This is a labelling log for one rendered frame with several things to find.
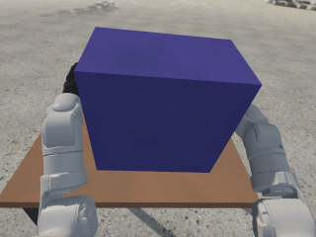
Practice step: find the left robot upper arm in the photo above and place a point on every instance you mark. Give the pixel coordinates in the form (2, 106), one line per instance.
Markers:
(68, 217)

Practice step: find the table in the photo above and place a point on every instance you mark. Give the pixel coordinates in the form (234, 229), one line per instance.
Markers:
(227, 185)

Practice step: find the carton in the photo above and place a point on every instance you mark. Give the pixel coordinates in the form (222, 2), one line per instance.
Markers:
(156, 102)

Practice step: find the robot left forearm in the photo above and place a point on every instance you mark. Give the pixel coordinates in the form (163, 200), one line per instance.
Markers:
(62, 150)

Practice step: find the robot right forearm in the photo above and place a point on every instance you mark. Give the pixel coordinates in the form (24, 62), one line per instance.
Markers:
(270, 171)

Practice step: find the right robot upper arm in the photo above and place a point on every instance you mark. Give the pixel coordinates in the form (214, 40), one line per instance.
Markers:
(282, 217)

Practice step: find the left robot hand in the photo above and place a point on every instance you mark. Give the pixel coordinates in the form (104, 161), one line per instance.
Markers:
(70, 86)

